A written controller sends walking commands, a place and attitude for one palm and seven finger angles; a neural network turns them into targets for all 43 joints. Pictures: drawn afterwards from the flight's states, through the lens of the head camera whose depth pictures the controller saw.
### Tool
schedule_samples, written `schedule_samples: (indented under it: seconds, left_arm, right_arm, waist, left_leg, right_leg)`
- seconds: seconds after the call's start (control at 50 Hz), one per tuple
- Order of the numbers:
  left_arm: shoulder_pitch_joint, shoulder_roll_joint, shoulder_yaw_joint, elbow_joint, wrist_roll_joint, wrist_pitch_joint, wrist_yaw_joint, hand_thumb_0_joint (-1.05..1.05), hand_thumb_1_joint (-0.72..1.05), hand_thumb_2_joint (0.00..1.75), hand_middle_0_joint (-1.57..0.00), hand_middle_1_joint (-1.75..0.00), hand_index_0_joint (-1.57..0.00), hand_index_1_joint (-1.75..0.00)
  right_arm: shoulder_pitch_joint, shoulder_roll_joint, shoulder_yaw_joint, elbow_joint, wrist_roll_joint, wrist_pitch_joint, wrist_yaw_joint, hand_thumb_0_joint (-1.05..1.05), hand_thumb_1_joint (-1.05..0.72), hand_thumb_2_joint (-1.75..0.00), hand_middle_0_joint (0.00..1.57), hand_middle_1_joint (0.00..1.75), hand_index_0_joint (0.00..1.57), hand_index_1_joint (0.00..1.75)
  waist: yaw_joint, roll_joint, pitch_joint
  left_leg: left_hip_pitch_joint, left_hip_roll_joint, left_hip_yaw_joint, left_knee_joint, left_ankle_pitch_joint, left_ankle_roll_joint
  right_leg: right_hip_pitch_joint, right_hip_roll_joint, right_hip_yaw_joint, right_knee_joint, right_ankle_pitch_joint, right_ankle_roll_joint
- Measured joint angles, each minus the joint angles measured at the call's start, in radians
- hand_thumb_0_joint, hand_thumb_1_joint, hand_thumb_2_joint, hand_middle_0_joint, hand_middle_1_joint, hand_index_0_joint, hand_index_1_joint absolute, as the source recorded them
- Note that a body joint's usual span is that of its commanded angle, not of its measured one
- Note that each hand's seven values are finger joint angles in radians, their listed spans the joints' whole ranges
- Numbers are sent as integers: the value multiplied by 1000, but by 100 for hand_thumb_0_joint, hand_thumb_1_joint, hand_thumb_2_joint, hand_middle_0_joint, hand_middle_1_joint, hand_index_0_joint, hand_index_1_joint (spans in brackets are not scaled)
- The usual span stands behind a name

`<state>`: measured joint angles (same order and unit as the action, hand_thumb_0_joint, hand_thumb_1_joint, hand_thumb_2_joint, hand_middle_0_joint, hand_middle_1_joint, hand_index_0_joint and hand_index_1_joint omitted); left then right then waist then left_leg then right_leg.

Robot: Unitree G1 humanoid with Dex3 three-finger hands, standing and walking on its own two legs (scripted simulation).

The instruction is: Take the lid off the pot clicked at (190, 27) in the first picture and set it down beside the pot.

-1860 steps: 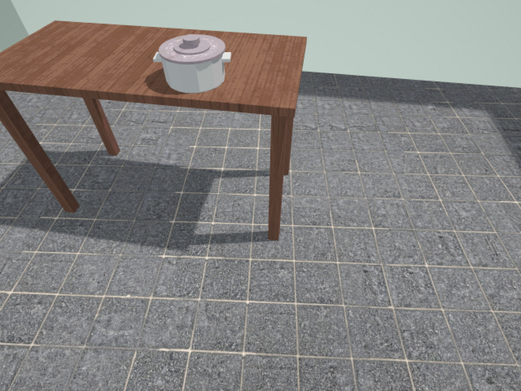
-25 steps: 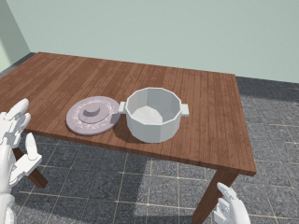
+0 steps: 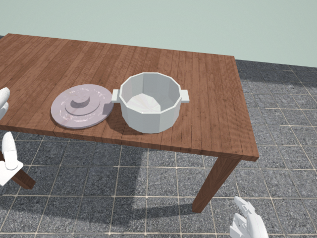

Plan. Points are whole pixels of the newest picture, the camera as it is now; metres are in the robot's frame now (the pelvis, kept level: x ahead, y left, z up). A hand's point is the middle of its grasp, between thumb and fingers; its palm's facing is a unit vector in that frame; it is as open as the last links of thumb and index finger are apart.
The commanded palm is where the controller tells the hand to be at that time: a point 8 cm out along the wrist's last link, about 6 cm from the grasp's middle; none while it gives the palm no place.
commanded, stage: step back with the hand held close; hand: left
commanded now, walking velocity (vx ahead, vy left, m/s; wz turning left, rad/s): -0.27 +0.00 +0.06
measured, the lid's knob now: (81, 98) +0.52 +0.30 +0.01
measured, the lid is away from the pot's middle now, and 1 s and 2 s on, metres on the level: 0.24 0.24 0.24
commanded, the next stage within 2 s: stop stepping back and stand still in 0.74 s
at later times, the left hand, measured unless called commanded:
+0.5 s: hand out of the picture +0.12 +0.24 +0.20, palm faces +0.39 -0.81 -0.43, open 7.4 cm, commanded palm +0.05 +0.27 +0.20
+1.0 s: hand out of the picture -0.02 +0.24 +0.17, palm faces +0.29 -0.86 -0.41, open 7.4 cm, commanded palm -0.10 +0.27 +0.20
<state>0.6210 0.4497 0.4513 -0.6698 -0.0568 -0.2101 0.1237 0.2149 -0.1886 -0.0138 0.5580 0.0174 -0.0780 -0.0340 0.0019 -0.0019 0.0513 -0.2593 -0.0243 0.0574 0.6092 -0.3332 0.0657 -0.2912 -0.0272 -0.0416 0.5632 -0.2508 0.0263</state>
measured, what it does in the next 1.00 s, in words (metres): walks backwards: right foot, then left foot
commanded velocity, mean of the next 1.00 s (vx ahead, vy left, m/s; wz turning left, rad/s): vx -0.25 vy -0.02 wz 0.04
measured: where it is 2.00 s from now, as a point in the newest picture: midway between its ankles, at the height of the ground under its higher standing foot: outside the picture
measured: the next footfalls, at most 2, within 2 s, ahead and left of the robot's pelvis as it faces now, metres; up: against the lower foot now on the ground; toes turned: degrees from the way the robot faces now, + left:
right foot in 0.52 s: -0.10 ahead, -0.16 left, +0.00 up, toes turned -3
left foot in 0.80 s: -0.12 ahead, +0.08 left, +0.00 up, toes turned +1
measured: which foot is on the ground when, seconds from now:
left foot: down 0.00-0.62, up 0.64-0.78, down 0.80-1.00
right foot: down 0.00-0.26, up 0.28-0.50, down 0.52-0.82, up 0.84-1.00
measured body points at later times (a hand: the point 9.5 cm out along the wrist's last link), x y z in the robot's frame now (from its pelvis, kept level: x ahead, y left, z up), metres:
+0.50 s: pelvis -0.08 +0.00 +0.00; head -0.05 +0.02 +0.45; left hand +0.09 +0.28 +0.22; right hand +0.10 -0.22 -0.07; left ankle -0.01 +0.08 -0.73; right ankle -0.14 -0.15 -0.72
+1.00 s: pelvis -0.23 -0.01 +0.00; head -0.19 +0.05 +0.45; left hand -0.04 +0.28 +0.19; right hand -0.05 -0.24 -0.04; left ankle -0.16 +0.08 -0.73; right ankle -0.22 -0.15 -0.69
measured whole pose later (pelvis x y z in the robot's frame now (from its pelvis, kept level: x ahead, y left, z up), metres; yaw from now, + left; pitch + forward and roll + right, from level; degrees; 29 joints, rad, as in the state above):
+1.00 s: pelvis -0.23 -0.01 +0.00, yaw +0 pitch +1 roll -3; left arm 0.66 0.45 0.43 -0.72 -0.08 -0.15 0.14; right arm 0.19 -0.15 -0.02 0.53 0.02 -0.12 0.01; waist -0.04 -0.08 0.05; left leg -0.39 0.02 0.02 0.56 -0.18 0.05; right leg -0.43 0.03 0.01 0.86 -0.45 0.02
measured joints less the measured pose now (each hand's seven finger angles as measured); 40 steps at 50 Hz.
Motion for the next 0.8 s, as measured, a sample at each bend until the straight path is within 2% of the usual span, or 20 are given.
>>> schedule_samples:
  seconds: [0.1, 0.16, 0.22, 0.24, 0.28, 0.34, 0.38, 0.44, 0.5, 0.52, 0.56, 0.62, 0.66, 0.7, 0.74, 0.78, 0.8]
  left_arm:
    - [-63, -57, -34, 68, -4, 0, -1, 1, 89, 90, -21, -30, -21, -30]
    - [-47, -72, -65, 69, -2, 7, 1, 1, 89, 90, -21, -30, -21, -30]
    - [-7, -58, -78, 33, 3, 8, 5, 2, 89, 90, -22, -30, -21, -30]
    - [9, -48, -75, 18, 5, 5, 9, 2, 89, 90, -22, -30, -21, -30]
    - [32, -26, -60, -4, 15, -3, 16, 2, 89, 90, -22, -30, -21, -30]
    - [24, -2, -30, -15, 26, -8, 26, 2, 89, 90, -22, -31, -22, -30]
    - [7, 0, -10, -24, 17, -16, 33, 2, 89, 90, -22, -31, -22, -30]
    - [-26, -14, 6, -26, 5, -30, 40, 2, 89, 90, -22, -30, -21, -30]
    - [-73, -29, -13, 0, -1, -31, 30, 2, 89, 90, -21, -30, -21, -30]
    - [-85, -29, -22, 10, -1, -29, 24, 2, 89, 90, -21, -30, -21, -30]
    - [-107, -40, -56, 33, 0, -23, 4, 2, 89, 90, -21, -30, -21, -30]
    - [-72, -14, -79, 19, -6, -18, -28, 2, 89, 90, -21, -30, -21, -30]
    - [-6, 14, -74, -14, -15, -29, -38, 2, 89, 90, -22, -30, -21, -30]
    - [53, 29, -72, -41, -18, -35, -36, 2, 89, 90, -22, -30, -21, -30]
    - [75, 25, -69, -50, -13, -38, -29, 2, 89, 90, -22, -31, -22, -30]
    - [54, 9, -65, -37, -6, -43, -14, 2, 88, 89, -22, -31, -22, -30]
    - [32, -1, -61, -27, -7, -46, -4, 1, 88, 90, -22, -31, -22, -30]
  right_arm:
    - [-12, 3, 7, -3, 10, 16, 0, 1, -90, -90, 20, 30, 21, 30]
    - [-11, -2, 2, -9, 11, 29, -1, 1, -90, -89, 20, 30, 21, 30]
    - [-3, -8, -1, -11, 10, 33, -9, 1, -90, -89, 20, 30, 21, 30]
    - [3, -11, -1, -14, 10, 30, -14, 1, -90, -89, 20, 30, 21, 30]
    - [15, -15, -4, -21, 9, 16, -22, 1, -90, -90, 20, 30, 21, 30]
    - [32, -9, -12, -19, 1, -20, -28, 1, -90, -90, 20, 30, 21, 30]
    - [33, 1, -12, -7, -4, -41, -23, 1, -90, -90, 20, 30, 20, 30]
    - [5, 19, 0, 10, -8, -54, -6, 1, -90, -90, 20, 30, 20, 30]
    - [-42, 31, 21, 12, -15, -59, 8, 1, -90, -90, 20, 30, 21, 30]
    - [-59, 34, 28, 9, -18, -58, 11, 1, -90, -90, 20, 30, 21, 30]
    - [-93, 28, 35, 7, -21, -49, 16, 1, -90, -90, 20, 30, 21, 30]
    - [-98, 23, 38, -12, -10, -23, 21, 1, -90, -89, 20, 30, 21, 30]
    - [-76, 24, 31, -18, 2, -1, 19, 1, -90, -89, 20, 30, 21, 30]
    - [-39, 17, 14, -11, 10, 21, 12, 1, -90, -89, 20, 30, 21, 30]
    - [-8, 1, -5, 4, 8, 39, 0, 1, -90, -89, 20, 30, 21, 30]
    - [8, -22, -17, 13, 7, 48, -13, 1, -90, -89, 20, 30, 21, 30]
    - [9, -36, -20, 12, 9, 47, -20, 1, -90, -90, 20, 30, 21, 30]
  waist:
    - [-15, 30, -1]
    - [-31, 17, 0]
    - [-44, -21, 7]
    - [-44, -31, 9]
    - [-35, -44, 9]
    - [-26, -28, -7]
    - [-14, -17, -24]
    - [12, -15, -32]
    - [20, -12, -18]
    - [18, -13, -10]
    - [6, 23, 18]
    - [-16, 45, 33]
    - [-27, 22, 18]
    - [-32, -10, -22]
    - [-31, -35, -68]
    - [-32, -43, -92]
    - [-35, -39, -93]
  left_leg:
    - [-56, 14, -24, 53, -8, -18]
    - [-90, 12, -40, 95, -79, -31]
    - [-97, 10, -30, 69, -8, -23]
    - [-98, 10, -25, 55, 42, -16]
    - [-106, 9, -17, 57, 57, -3]
    - [-121, 16, -28, 45, 58, 3]
    - [-131, 24, -31, 18, 82, 0]
    - [-145, 39, -9, -26, 121, -3]
    - [-172, 53, 11, -46, 158, -11]
    - [-185, 56, 16, -46, 170, -14]
    - [-201, 82, 0, -48, 194, -21]
    - [-217, 103, -27, -56, 230, -35]
    - [-227, 89, -42, -1, 148, -49]
    - [-235, 54, -54, 145, 27, -61]
    - [-217, 26, -57, 248, -37, -70]
    - [-160, 24, -61, 210, -36, -75]
    - [-117, 32, -66, 128, 1, -74]
  right_leg:
    - [-29, 11, -26, 8, 19, -18]
    - [-52, 6, -37, 9, 33, -22]
    - [-69, -9, -40, 15, 46, -15]
    - [-75, -11, -39, 19, 49, -13]
    - [-96, -9, -25, 61, 1, -14]
    - [-107, 19, 12, 231, -122, -16]
    - [-76, 27, 20, 253, -174, -17]
    - [-5, 20, 18, 144, -191, -12]
    - [62, 16, 20, -4, -126, -9]
    - [81, 15, 21, -51, -94, -9]
    - [86, 42, 8, -95, -46, 6]
    - [73, 69, -13, -98, -17, -8]
    - [58, 64, -16, -64, -28, -17]
    - [44, 43, -15, -39, -40, -19]
    - [28, 22, -12, -28, -40, -15]
    - [4, 10, -16, -15, -34, -5]
    - [-15, 8, -23, 3, -34, 1]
